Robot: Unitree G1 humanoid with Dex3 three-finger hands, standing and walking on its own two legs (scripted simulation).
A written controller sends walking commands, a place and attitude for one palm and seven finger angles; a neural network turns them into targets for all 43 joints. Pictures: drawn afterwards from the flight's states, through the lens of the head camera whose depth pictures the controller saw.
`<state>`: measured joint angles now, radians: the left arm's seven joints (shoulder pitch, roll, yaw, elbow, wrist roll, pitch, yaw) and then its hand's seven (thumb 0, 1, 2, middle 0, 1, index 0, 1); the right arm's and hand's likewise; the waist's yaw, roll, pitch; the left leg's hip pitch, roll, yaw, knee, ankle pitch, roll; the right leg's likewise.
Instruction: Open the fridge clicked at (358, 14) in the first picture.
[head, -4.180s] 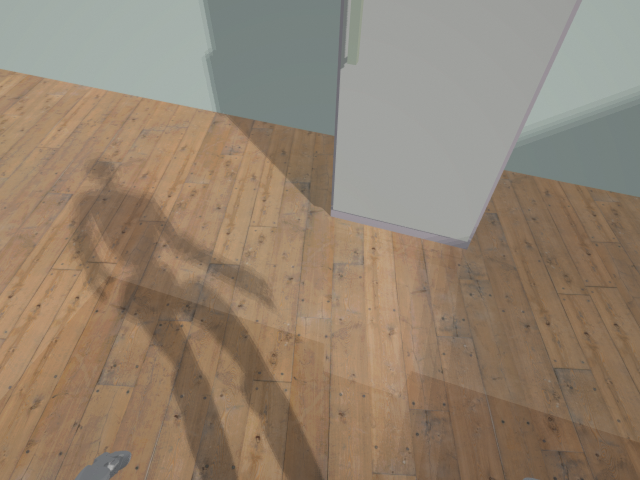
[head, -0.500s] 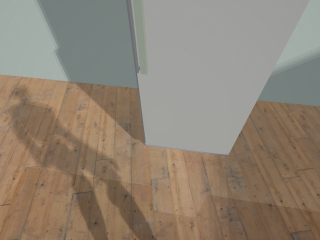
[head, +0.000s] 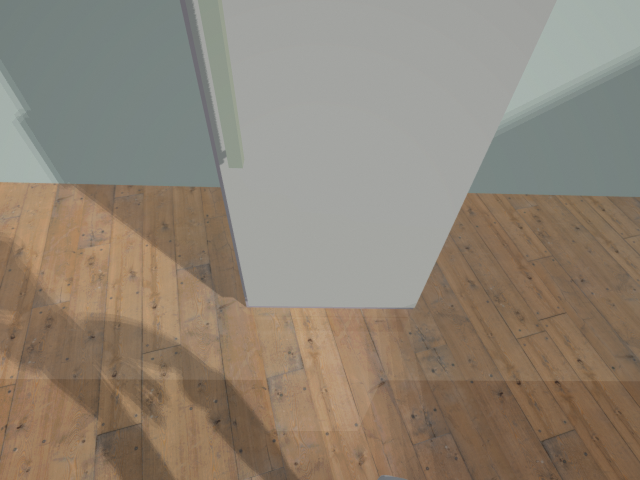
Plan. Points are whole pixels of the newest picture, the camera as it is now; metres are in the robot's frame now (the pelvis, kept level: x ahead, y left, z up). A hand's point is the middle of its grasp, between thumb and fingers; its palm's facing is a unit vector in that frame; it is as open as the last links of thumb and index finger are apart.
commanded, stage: take the last steps up to it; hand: left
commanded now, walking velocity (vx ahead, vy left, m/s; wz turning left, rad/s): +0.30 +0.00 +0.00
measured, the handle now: (224, 68) +0.69 +0.17 +0.15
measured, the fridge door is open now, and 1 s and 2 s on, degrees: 0 0 0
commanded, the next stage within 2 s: come to a stop and stand still in 0.46 s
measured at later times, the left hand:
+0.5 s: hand out of the picture +0.10 +0.15 -0.19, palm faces +0.14 -0.98 -0.15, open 7.3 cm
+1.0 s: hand (202, 395) +0.27 +0.19 -0.18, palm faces +0.06 -0.97 -0.23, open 7.4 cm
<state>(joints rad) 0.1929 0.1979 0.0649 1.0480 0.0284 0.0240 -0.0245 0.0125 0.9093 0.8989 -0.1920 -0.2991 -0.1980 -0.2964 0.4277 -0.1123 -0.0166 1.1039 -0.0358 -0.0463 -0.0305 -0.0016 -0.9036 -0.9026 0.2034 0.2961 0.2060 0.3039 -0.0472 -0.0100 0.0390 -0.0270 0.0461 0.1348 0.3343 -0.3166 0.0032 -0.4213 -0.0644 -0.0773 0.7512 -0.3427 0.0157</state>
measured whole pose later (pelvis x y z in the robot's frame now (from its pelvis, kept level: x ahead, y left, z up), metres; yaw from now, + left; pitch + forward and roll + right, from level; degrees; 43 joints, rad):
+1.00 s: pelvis +0.20 -0.01 +0.00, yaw +1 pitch -1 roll -1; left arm 0.16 0.21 0.08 0.99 0.02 0.06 0.03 0.01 0.91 0.90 -0.19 -0.30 -0.20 -0.30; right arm 0.19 -0.16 -0.06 1.04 -0.03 0.02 -0.04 -0.01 -0.92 -0.90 0.20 0.30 0.21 0.30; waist -0.02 -0.01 0.08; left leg -0.28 0.08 0.16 0.48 -0.17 0.03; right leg -0.38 -0.05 -0.03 0.87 -0.43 0.04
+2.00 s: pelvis +0.13 -0.06 -0.01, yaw +3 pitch -3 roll +1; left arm 0.32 0.12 0.00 1.14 0.02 -0.01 0.04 0.01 0.91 0.90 -0.20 -0.30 -0.20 -0.30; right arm 0.35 -0.14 0.00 1.07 -0.02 -0.01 -0.03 0.00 -0.91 -0.90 0.20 0.30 0.20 0.30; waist -0.01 0.03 0.00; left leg -0.18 0.01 0.06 0.50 -0.27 0.01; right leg -0.26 -0.04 -0.09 0.51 -0.19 -0.02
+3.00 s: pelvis +0.13 -0.06 +0.00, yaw +4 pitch -2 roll +1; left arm 0.32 0.13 0.01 1.08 0.02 -0.02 0.03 0.01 0.91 0.90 -0.20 -0.30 -0.20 -0.30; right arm 0.32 -0.13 0.01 1.09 -0.02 -0.02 -0.03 0.00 -0.91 -0.90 0.20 0.30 0.20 0.30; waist 0.01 -0.01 0.02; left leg -0.19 0.00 0.04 0.45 -0.23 0.00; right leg -0.26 -0.03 -0.10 0.46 -0.17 -0.03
